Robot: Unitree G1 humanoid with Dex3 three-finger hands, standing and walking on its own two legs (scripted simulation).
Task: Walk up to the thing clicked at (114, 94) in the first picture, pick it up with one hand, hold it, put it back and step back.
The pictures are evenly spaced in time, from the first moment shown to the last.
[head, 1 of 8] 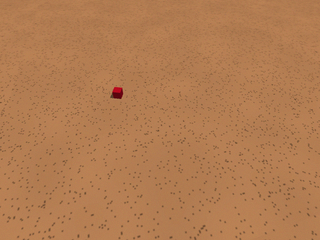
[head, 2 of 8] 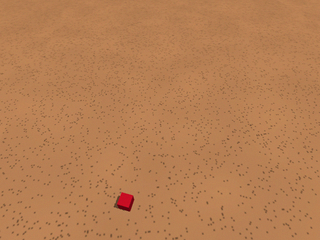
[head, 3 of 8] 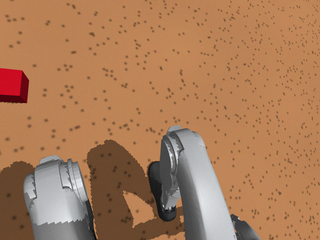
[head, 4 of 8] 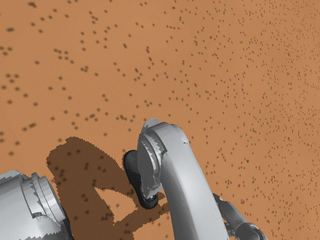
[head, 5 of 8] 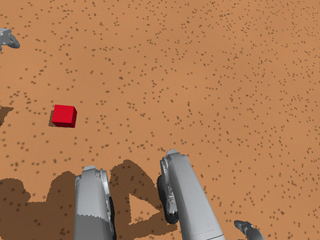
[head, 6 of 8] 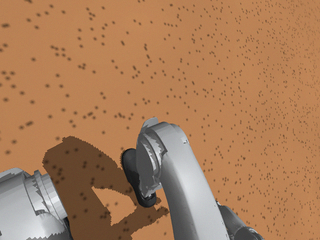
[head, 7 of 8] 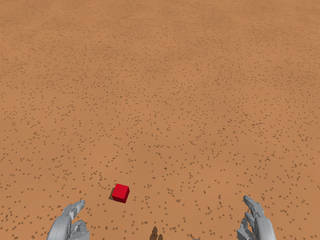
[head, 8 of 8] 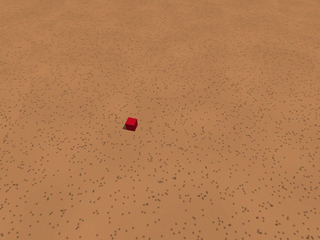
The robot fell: no
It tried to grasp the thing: no
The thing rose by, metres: 0.00
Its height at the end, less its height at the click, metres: +0.00
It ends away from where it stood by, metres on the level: 0.00
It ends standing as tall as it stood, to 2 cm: yes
